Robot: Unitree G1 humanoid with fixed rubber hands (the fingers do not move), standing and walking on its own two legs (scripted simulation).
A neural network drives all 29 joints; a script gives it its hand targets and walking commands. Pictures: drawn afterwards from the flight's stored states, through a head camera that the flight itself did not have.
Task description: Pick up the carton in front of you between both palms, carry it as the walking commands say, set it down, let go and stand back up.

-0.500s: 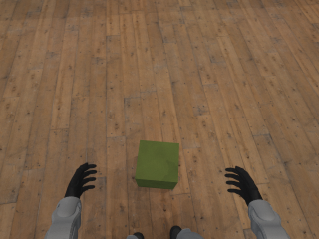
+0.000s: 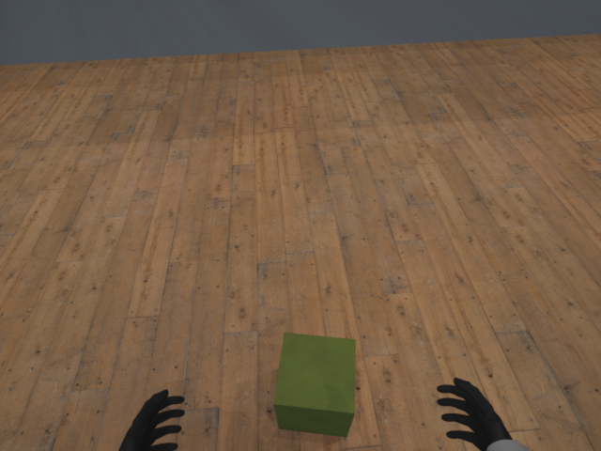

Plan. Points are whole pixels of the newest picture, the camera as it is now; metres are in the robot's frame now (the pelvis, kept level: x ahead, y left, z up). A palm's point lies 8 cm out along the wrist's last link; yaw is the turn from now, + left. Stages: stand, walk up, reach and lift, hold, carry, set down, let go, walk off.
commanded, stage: let go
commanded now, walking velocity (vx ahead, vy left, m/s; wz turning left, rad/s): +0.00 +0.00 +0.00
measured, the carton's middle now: (315, 385) +0.44 -0.03 -0.65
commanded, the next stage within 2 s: stand in 0.18 s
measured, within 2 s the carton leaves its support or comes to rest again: neither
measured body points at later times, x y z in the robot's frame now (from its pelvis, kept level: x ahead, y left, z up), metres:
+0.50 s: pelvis +0.01 -0.01 +0.00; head +0.02 -0.02 +0.45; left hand +0.15 +0.28 -0.09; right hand +0.17 -0.30 -0.10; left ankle -0.03 +0.10 -0.74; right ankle -0.01 -0.12 -0.74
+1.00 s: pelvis +0.01 -0.01 +0.00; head +0.01 -0.02 +0.45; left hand +0.13 +0.29 -0.10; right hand +0.15 -0.31 -0.10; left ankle -0.03 +0.10 -0.74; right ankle -0.01 -0.12 -0.74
